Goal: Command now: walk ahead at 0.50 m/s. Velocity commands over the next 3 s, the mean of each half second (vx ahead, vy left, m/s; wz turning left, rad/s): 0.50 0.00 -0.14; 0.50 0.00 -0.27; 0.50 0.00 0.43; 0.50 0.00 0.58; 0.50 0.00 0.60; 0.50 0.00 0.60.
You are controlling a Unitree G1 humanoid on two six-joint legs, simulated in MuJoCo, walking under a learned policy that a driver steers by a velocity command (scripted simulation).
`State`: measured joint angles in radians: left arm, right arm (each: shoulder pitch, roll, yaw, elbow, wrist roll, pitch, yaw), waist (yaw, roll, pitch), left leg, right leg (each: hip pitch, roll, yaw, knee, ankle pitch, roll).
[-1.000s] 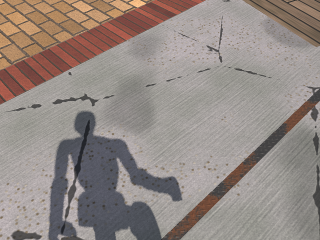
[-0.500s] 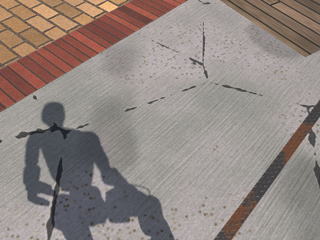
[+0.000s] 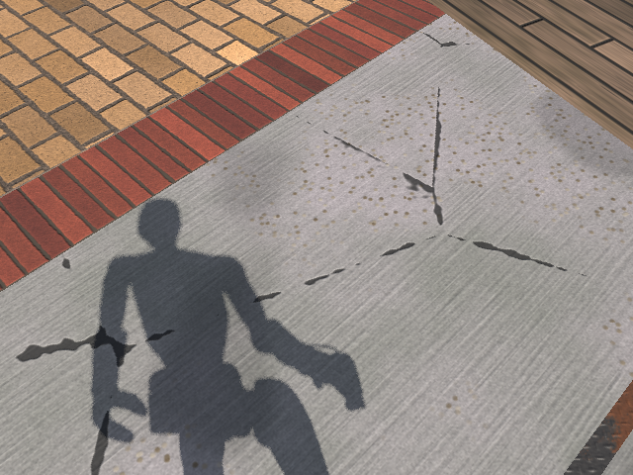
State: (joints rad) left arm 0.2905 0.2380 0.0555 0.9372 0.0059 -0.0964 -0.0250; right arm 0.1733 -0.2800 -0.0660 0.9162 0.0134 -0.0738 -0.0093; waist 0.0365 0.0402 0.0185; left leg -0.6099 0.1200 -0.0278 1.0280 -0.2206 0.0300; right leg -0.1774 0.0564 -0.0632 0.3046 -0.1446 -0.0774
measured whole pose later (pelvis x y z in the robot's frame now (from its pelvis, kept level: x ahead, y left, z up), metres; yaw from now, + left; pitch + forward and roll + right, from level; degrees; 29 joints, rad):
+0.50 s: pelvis +0.28 +0.07 -0.01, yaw -5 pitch +0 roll +1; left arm 0.27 0.28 0.08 0.95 -0.04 -0.06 0.01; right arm 0.19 -0.23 -0.07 0.93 -0.01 -0.10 0.02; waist -0.01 -0.05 0.03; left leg -0.24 -0.01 0.13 0.39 -0.16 0.05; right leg -0.52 -0.09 0.05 1.15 -0.31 -0.04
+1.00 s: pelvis +0.54 -0.03 -0.01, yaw -13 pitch +1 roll +0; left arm 0.17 0.23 0.08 0.86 0.00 -0.07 -0.02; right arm 0.25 -0.27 -0.08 0.99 0.05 -0.08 0.00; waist 0.00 0.02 0.05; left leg -0.41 0.09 -0.03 1.20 -0.39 0.03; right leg -0.32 0.00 -0.11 0.50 -0.19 -0.06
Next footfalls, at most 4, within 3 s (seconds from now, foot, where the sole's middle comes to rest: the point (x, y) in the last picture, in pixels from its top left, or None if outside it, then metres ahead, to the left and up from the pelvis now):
0.32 left None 0.36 0.16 -0.78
0.86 right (418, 425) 0.61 -0.14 -0.78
1.40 left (334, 295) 0.95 0.05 -0.78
1.90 right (385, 203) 1.28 -0.09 -0.78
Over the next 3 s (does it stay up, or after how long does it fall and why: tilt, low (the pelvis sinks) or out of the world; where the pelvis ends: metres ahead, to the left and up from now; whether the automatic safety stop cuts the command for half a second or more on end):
stays up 1.59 0.30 -0.02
